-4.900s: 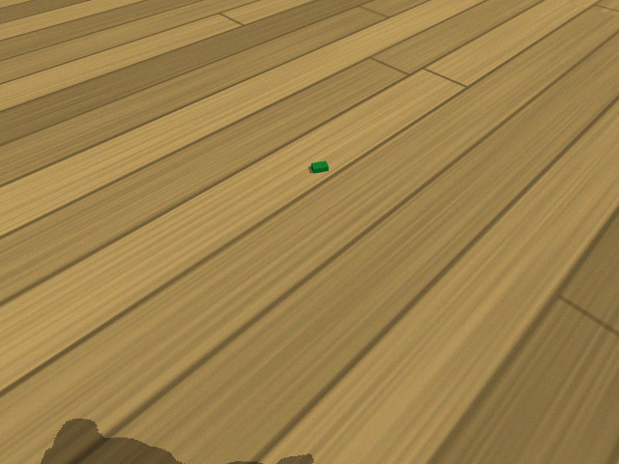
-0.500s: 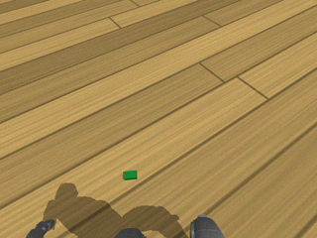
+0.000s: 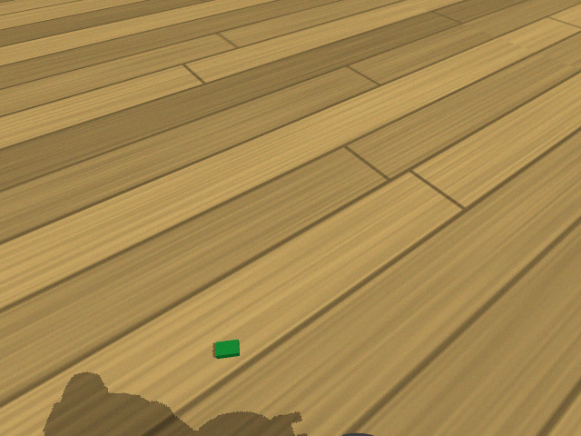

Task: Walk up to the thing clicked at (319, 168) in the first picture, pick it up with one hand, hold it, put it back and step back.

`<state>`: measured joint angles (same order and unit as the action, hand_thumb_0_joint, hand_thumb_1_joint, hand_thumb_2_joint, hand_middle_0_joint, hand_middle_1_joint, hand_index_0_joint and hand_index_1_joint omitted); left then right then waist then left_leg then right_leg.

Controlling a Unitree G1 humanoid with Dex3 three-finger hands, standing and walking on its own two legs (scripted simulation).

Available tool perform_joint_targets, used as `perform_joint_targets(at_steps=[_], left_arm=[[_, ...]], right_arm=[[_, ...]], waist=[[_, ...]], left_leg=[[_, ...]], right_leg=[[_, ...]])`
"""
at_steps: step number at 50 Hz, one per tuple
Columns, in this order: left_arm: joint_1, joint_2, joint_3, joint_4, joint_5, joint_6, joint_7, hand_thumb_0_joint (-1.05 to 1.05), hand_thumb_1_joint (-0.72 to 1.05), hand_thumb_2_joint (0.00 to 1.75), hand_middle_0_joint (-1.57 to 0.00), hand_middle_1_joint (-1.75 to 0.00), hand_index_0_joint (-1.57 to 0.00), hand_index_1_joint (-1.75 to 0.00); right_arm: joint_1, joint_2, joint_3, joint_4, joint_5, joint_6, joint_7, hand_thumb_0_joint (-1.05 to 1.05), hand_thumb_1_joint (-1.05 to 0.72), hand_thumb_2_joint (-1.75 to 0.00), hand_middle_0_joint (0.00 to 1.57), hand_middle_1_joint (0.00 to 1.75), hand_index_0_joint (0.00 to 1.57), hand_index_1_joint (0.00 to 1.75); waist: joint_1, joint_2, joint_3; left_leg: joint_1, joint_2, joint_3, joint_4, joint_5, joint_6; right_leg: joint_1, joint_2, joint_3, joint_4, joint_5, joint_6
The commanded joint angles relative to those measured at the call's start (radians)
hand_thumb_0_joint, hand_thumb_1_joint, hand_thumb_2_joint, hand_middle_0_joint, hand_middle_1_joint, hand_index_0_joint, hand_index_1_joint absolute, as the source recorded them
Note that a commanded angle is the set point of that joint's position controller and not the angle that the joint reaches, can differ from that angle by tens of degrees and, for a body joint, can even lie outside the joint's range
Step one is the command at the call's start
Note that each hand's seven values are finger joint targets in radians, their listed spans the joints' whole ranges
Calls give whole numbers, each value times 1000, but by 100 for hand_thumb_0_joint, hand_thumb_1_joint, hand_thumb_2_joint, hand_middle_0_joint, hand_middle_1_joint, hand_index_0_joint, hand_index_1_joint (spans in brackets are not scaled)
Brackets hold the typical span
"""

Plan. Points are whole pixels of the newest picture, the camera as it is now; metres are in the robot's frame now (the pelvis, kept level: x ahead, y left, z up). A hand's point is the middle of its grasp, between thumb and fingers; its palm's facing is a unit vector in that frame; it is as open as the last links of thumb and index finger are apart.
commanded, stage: walk up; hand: left
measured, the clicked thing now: (227, 349) +0.51 +0.21 -0.75
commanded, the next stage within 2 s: none
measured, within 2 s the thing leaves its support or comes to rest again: neither
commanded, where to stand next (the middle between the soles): +0.13 -0.01 m, yaw +0 degrees
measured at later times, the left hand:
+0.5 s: hand out of the picture +0.13 +0.24 -0.14, palm faces -0.02 -0.94 -0.33, open 7.4 cm
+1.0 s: hand out of the picture +0.11 +0.25 -0.13, palm faces -0.02 -0.94 -0.35, open 7.4 cm
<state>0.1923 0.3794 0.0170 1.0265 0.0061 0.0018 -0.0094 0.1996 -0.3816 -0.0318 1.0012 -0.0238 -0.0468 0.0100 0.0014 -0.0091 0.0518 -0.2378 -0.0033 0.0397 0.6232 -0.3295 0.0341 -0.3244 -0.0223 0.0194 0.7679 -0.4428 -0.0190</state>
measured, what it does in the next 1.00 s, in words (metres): stands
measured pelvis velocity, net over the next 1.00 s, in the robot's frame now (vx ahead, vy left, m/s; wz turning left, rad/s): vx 0.03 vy -0.01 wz -0.01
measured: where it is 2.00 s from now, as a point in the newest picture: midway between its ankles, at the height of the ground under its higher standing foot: outside the picture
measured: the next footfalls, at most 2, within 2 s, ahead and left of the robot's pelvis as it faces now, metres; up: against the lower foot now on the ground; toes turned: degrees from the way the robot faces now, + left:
left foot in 1.92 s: +0.15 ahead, +0.10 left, +0.00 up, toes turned -1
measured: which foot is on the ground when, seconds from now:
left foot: down 0.00-1.00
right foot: down 0.00-1.00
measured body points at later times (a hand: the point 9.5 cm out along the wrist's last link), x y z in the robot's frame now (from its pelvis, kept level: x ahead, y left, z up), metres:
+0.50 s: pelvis +0.02 -0.01 +0.02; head +0.03 +0.00 +0.46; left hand +0.13 +0.29 -0.11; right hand +0.10 -0.32 -0.11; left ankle +0.01 +0.11 -0.73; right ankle +0.05 -0.14 -0.73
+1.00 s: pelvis +0.03 -0.01 +0.02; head +0.03 -0.01 +0.47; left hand +0.11 +0.29 -0.11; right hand +0.10 -0.31 -0.11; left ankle +0.01 +0.11 -0.73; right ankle +0.05 -0.14 -0.73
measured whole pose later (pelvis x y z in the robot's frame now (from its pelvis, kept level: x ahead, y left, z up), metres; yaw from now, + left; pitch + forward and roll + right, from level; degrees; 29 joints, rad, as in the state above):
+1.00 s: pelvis +0.03 -0.01 +0.02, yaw -1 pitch -2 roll +0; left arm 0.10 0.34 0.01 1.15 0.01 -0.01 -0.01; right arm 0.10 -0.36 -0.01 1.14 -0.01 -0.02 0.01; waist 0.00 0.01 0.05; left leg -0.08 0.00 0.03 0.35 -0.22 0.01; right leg -0.15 -0.02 -0.01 0.36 -0.17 0.02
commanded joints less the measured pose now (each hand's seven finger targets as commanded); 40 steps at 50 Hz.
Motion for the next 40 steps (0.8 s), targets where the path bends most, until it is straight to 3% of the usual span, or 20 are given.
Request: perform_joint_targets(at_steps=[1,3,4,5,6,7,8,10,11,12,13,14,16,18,20,25,31,36,40], left_arm=[[-14,201,54,-61,-1,-44,6,0,90,90,-20,-30,-20,-30],[30,176,51,-38,-5,-56,7,0,90,90,-20,-30,-20,-30],[31,189,55,-30,0,-59,11,0,90,90,-20,-30,-20,-30],[15,223,62,-32,4,-60,16,0,90,90,-20,-30,-20,-30],[-12,249,61,-40,9,-63,20,0,90,90,-20,-30,-20,-30],[-43,274,59,-48,9,-64,19,0,90,90,-20,-30,-20,-30],[-104,293,54,-58,13,-58,15,0,90,90,-20,-30,-20,-30],[-147,232,36,-69,6,-48,8,0,90,90,-20,-30,-20,-30],[-143,210,30,-66,-2,-46,8,0,90,90,-20,-30,-20,-30],[-123,201,29,-47,-3,-47,8,0,90,90,-20,-30,-20,-30],[-108,208,29,-32,-2,-48,9,0,90,90,-20,-30,-20,-30],[-109,212,32,-24,1,-52,11,0,90,90,-20,-30,-20,-30],[-126,216,33,-19,-2,-54,13,0,90,90,-20,-30,-20,-30],[-136,208,30,-16,-9,-51,14,0,90,90,-20,-30,-20,-30],[-137,196,26,-2,-14,-45,15,0,90,90,-20,-30,-20,-30],[-167,188,23,17,-7,-37,15,0,90,90,-20,-30,-20,-30],[-184,180,22,30,-4,-37,12,0,90,90,-20,-30,-20,-30],[-190,179,23,41,0,-36,10,0,90,90,-20,-30,-20,-30],[-179,177,26,46,4,-37,10,0,90,90,-20,-30,-20,-30]], right_arm=[[-67,-272,-67,-70,-3,-14,-17,0,-90,-90,20,30,20,30],[-106,-238,-50,-74,8,-10,-14,0,-90,-90,20,30,20,30],[-111,-217,-40,-78,18,-4,-13,0,-90,-90,20,30,20,30],[-93,-199,-33,-79,29,0,-15,0,-90,-90,20,30,20,30],[-80,-182,-29,-78,31,6,-14,0,-90,-90,20,30,20,30],[-56,-167,-27,-64,27,16,-12,0,-90,-90,20,30,20,30],[-44,-173,-33,-43,26,18,-13,0,-90,-90,20,30,20,30],[-19,-194,-36,-7,17,5,-15,0,-90,-90,20,30,20,30],[-42,-216,-37,-3,18,0,-13,0,-90,-90,20,30,20,30],[-80,-218,-35,-6,19,-3,-12,0,-90,-90,20,30,20,30],[-104,-214,-29,-8,21,-3,-10,0,-90,-90,20,30,20,30],[-99,-209,-26,-4,24,-4,-10,0,-90,-90,20,30,20,30],[-87,-199,-22,10,24,-3,-15,0,-90,-90,20,30,20,30],[-92,-208,-23,28,21,-4,-18,0,-90,-90,20,30,20,30],[-120,-208,-24,39,20,-2,-18,0,-90,-90,20,30,20,30],[-144,-206,-22,54,16,2,-17,0,-90,-90,20,30,20,30],[-153,-197,-18,64,14,0,-18,0,-90,-90,20,30,20,30],[-159,-191,-19,65,12,2,-16,0,-90,-90,20,30,20,30],[-164,-195,-22,64,13,1,-15,0,-90,-90,20,30,20,30]], waist=[[16,126,61],[45,124,-2],[43,96,-32],[31,22,-56],[10,-30,-62],[-7,-54,-59],[-25,-85,-46],[-44,-75,-60],[-25,-55,-61],[-5,-47,-71],[9,-67,-76],[4,-81,-103],[-7,-73,-128],[-6,-33,-138],[6,-1,-124],[2,33,-88],[0,37,-84],[-2,12,-58],[-3,9,-81]], left_leg=[[-27,274,-291,-291,92,154],[-47,188,-164,-174,241,82],[-61,154,-127,-119,266,50],[-70,108,-85,-62,230,22],[-103,62,-63,-24,123,-5],[-85,33,-42,-13,-57,-15],[-5,29,-42,-38,-122,-4],[116,74,-84,-185,21,1],[100,101,-131,-215,96,14],[77,128,-149,-223,145,26],[61,133,-145,-215,174,29],[74,126,-118,-195,250,23],[88,108,-88,-200,304,8],[105,113,-92,-224,334,5],[115,122,-99,-244,346,8],[96,132,-109,-297,279,10],[99,131,-98,-327,291,0],[97,126,-98,-344,213,-2],[120,129,-96,-343,209,1]], right_leg=[[-39,-33,1,-81,-4,-21],[113,-14,-19,-282,231,-17],[175,-31,24,-320,336,-23],[196,-82,110,-343,401,-51],[200,-168,239,-402,350,-87],[141,-244,326,-460,169,-125],[59,-258,310,-455,110,-158],[8,-179,181,-400,212,-78],[27,-123,120,-366,263,-36],[77,-91,71,-341,311,-24],[113,-84,69,-354,333,-17],[167,-98,77,-359,403,-27],[210,-122,89,-352,522,-37],[217,-122,74,-341,544,-34],[208,-109,59,-354,504,-25],[206,-92,45,-385,410,-13],[233,-99,51,-412,442,-5],[212,-92,57,-443,378,1],[219,-92,55,-446,381,-3]])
